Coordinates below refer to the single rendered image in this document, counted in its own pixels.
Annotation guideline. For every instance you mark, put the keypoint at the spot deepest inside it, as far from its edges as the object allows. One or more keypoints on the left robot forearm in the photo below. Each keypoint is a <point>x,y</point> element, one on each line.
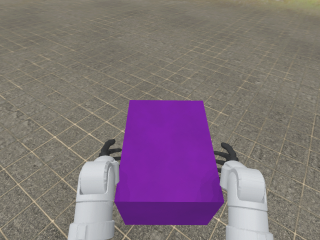
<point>95,193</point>

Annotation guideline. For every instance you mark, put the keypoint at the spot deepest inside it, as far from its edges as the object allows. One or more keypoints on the robot left hand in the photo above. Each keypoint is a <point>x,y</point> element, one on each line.
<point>105,151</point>

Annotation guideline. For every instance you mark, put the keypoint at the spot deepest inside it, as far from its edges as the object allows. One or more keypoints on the right robot forearm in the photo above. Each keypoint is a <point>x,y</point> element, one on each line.
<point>247,201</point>

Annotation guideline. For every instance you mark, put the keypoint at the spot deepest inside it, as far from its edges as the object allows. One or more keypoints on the carton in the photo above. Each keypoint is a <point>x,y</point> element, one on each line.
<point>168,173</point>

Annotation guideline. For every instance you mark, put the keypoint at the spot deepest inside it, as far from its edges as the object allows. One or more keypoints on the robot right hand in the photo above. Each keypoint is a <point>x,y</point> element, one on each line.
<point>232,156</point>

